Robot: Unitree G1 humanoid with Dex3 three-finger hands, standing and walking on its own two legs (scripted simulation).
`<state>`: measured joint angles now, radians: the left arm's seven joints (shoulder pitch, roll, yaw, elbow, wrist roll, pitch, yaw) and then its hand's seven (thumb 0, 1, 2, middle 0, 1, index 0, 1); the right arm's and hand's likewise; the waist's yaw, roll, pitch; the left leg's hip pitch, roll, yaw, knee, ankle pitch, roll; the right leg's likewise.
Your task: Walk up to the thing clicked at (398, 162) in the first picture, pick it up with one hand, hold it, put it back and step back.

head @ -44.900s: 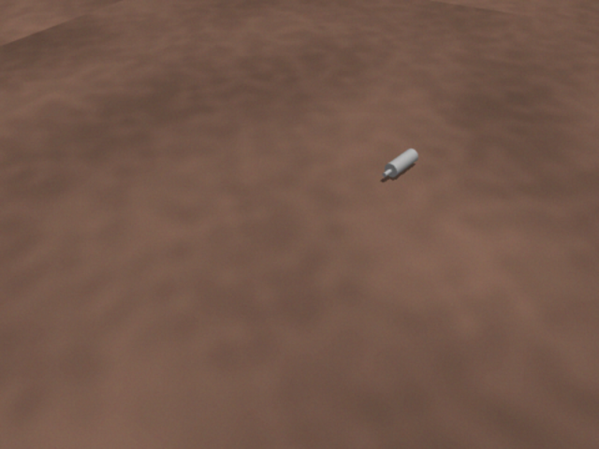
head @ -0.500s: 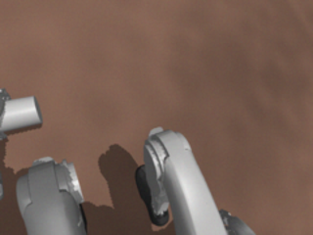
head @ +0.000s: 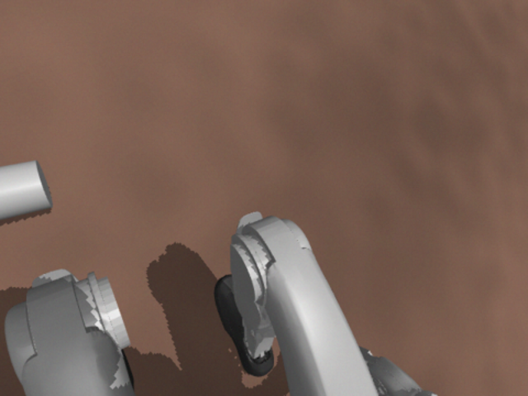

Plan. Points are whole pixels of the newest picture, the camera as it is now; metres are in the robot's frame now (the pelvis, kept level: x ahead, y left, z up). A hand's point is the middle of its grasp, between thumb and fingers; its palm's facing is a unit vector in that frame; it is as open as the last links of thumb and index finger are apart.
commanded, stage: rest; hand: left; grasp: from above
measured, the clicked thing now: out of the picture +0.43 +0.32 -0.26
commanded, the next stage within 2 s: open in 0.24 s
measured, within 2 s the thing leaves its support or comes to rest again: neither
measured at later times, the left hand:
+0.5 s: hand out of the picture +0.43 +0.30 -0.24, palm faces -0.45 -0.14 -0.88, open 10.5 cm
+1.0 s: hand out of the picture +0.43 +0.30 -0.24, palm faces -0.43 -0.13 -0.89, open 13.4 cm
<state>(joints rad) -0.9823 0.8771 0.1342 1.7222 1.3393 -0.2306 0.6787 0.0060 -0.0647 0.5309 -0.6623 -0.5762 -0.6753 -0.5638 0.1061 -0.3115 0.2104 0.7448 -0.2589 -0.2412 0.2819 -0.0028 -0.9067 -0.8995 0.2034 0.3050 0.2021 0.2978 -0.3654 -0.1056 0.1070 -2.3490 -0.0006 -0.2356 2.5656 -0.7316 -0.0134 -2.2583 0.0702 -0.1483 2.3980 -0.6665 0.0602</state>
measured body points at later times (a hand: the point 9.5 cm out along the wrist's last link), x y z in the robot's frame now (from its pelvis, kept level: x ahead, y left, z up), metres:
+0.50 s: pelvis +0.00 +0.00 +0.00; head +0.26 +0.11 +0.34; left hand +0.45 +0.31 -0.19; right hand +0.04 -0.26 -0.06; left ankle +0.06 +0.13 -0.26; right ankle +0.11 -0.12 -0.26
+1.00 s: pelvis +0.00 +0.00 +0.00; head +0.26 +0.12 +0.34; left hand +0.45 +0.31 -0.19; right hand +0.05 -0.26 -0.05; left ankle +0.06 +0.13 -0.26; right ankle +0.11 -0.12 -0.26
